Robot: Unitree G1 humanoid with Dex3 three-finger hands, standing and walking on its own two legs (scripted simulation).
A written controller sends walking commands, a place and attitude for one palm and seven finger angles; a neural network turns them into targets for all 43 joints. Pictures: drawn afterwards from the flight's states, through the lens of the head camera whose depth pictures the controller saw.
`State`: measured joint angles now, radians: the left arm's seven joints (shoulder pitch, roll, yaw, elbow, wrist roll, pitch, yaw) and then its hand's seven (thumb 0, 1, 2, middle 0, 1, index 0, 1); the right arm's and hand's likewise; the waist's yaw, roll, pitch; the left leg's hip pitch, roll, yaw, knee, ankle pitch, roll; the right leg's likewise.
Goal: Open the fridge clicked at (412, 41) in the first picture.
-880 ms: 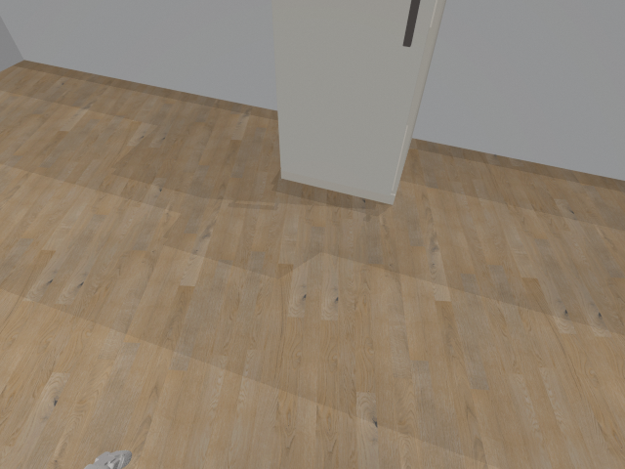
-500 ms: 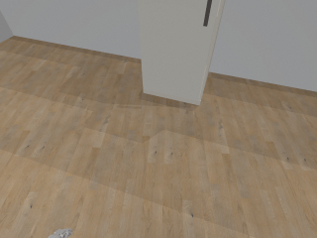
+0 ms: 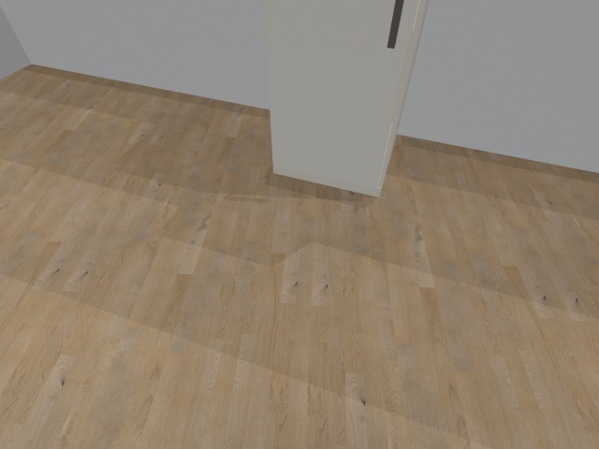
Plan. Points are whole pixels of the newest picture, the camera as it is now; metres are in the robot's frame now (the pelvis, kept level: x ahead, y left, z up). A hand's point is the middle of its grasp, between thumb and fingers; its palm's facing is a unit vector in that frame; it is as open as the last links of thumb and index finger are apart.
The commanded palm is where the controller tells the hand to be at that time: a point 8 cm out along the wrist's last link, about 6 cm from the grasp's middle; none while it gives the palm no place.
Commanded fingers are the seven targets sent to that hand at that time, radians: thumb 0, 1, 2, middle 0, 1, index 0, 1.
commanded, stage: look at it before walking up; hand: right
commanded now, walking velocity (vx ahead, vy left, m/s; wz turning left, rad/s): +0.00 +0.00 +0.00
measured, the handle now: out of the picture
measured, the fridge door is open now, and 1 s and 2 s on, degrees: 0 0 0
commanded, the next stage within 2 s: walk to a spot facing it in 0.56 s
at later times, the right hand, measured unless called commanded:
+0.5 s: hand out of the picture +0.07 -0.25 -0.16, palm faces -0.03 +0.94 -0.33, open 7.4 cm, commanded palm none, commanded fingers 0.00 -0.90 -0.90 0.20 0.30 0.20 0.30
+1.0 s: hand out of the picture +0.04 -0.19 -0.20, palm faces -0.01 +0.98 -0.17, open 7.3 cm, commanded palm none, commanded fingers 0.00 -0.90 -0.90 0.20 0.30 0.20 0.30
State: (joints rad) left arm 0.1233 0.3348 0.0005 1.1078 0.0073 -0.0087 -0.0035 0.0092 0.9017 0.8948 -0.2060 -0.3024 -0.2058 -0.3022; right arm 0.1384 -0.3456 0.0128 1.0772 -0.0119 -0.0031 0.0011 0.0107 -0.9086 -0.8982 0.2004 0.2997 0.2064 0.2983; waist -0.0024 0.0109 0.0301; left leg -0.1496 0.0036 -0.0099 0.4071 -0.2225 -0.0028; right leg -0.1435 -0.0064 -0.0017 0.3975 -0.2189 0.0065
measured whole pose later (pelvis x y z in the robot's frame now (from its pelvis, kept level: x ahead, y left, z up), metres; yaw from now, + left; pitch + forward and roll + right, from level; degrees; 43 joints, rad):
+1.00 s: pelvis +0.06 +0.00 -0.02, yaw +3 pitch +0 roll +1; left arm 0.30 0.22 0.01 1.11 0.01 -0.02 0.00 0.01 0.90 0.90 -0.20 -0.30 -0.20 -0.30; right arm 0.37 -0.20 -0.01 1.09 -0.02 -0.01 0.01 0.01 -0.91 -0.90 0.20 0.30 0.20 0.30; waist -0.01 0.00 -0.02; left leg -0.18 -0.04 -0.04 0.59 -0.41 0.01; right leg -0.19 -0.05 -0.04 0.65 -0.45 0.01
